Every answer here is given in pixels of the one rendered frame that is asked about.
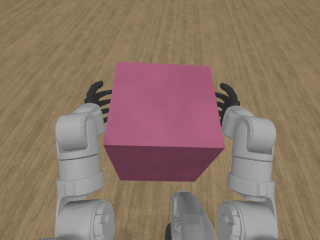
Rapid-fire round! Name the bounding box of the robot right shin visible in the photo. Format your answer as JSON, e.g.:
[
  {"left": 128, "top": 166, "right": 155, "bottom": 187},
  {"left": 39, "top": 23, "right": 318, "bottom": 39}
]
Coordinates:
[{"left": 171, "top": 190, "right": 187, "bottom": 240}]

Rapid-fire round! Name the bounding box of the robot left upper arm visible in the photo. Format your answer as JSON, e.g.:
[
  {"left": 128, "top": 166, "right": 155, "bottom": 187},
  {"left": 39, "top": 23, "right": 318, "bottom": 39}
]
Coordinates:
[{"left": 38, "top": 199, "right": 115, "bottom": 240}]

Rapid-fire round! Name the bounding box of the robot right upper arm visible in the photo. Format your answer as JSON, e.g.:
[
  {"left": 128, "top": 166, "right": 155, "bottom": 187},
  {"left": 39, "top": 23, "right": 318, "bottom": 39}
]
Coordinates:
[{"left": 217, "top": 200, "right": 291, "bottom": 240}]

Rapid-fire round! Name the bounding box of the robot left hand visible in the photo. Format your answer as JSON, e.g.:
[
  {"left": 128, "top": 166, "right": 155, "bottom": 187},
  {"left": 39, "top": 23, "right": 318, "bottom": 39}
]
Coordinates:
[{"left": 84, "top": 81, "right": 112, "bottom": 123}]

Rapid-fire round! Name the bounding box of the carton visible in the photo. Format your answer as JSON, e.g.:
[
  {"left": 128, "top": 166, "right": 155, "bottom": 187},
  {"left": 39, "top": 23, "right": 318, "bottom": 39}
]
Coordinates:
[{"left": 103, "top": 61, "right": 225, "bottom": 182}]

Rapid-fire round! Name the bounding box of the right robot thigh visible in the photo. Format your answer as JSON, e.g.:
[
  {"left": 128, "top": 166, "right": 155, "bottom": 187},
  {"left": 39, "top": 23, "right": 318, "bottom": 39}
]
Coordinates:
[{"left": 171, "top": 191, "right": 218, "bottom": 240}]

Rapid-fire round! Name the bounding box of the right robot forearm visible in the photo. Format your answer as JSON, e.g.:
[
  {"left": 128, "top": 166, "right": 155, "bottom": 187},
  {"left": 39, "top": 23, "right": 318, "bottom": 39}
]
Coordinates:
[{"left": 222, "top": 105, "right": 278, "bottom": 234}]

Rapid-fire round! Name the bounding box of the robot right hand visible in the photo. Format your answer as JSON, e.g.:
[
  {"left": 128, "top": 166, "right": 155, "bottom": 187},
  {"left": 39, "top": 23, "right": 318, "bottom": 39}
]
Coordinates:
[{"left": 215, "top": 83, "right": 240, "bottom": 127}]

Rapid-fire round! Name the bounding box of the left robot forearm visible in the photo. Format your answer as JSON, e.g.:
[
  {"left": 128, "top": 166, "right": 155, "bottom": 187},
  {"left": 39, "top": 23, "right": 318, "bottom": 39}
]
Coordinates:
[{"left": 55, "top": 103, "right": 106, "bottom": 238}]

